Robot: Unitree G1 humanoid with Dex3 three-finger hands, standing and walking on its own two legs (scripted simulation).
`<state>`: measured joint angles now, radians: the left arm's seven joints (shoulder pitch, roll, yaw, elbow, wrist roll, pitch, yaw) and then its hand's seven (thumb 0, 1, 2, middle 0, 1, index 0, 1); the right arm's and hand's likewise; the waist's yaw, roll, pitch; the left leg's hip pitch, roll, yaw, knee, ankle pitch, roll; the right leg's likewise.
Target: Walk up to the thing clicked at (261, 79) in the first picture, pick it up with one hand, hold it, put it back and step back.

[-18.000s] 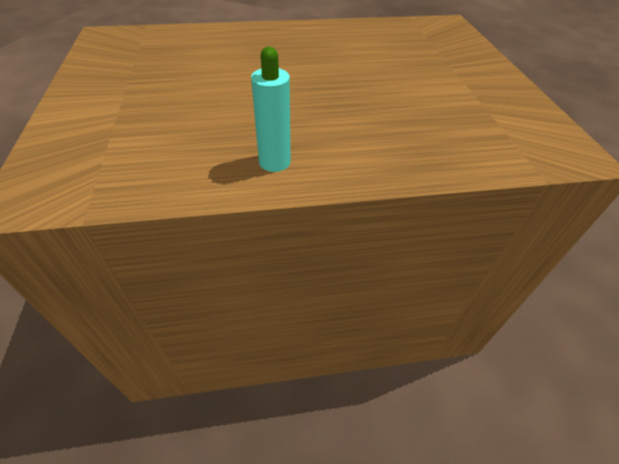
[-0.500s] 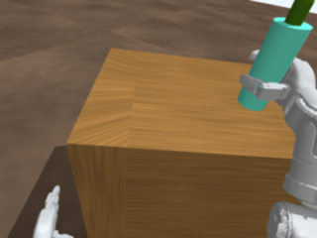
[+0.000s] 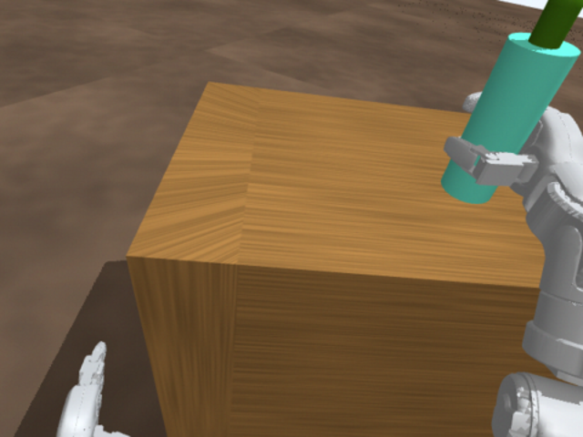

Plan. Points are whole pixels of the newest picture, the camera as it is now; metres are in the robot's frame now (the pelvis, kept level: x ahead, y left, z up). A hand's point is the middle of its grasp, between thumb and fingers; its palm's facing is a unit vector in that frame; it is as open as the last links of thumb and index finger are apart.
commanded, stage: hold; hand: right
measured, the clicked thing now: (509, 107) +0.33 -0.18 +0.36
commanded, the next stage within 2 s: crouch in 0.30 s
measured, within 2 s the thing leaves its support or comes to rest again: neither
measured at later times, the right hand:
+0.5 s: hand (477, 146) +0.34 -0.17 +0.31, palm faces +0.15 +0.99 -0.03, open 8.3 cm
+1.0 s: hand (446, 179) +0.41 -0.19 +0.22, palm faces +0.22 +0.97 -0.03, open 8.3 cm
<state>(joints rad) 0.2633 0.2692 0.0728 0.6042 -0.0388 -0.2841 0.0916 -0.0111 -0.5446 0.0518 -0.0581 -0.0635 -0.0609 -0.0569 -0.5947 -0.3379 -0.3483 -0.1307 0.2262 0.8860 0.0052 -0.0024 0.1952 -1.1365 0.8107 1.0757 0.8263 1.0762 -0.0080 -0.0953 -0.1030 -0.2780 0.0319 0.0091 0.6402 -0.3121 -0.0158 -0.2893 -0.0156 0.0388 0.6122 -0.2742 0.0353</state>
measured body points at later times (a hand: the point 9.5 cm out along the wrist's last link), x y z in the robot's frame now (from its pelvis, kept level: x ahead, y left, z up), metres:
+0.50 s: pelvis +0.00 +0.00 +0.00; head -0.06 +0.05 +0.44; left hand +0.18 +0.27 -0.06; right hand +0.33 -0.22 +0.31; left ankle +0.02 +0.13 -0.73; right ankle +0.04 -0.14 -0.72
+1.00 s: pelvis +0.00 +0.00 +0.00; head -0.02 +0.03 +0.45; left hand +0.15 +0.27 -0.06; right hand +0.39 -0.24 +0.23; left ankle +0.02 +0.13 -0.72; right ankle +0.04 -0.14 -0.72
